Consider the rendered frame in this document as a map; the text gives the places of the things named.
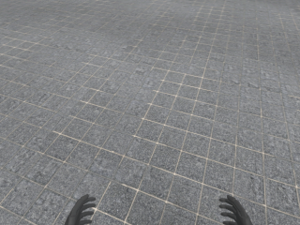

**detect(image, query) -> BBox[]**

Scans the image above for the robot left hand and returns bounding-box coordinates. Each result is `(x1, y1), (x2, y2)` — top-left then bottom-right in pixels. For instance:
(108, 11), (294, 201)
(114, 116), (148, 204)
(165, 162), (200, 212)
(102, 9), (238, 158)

(64, 194), (96, 225)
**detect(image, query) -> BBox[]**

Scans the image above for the robot right hand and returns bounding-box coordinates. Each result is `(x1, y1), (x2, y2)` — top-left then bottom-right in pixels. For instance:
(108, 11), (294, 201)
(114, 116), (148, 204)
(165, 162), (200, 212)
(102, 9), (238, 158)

(218, 195), (253, 225)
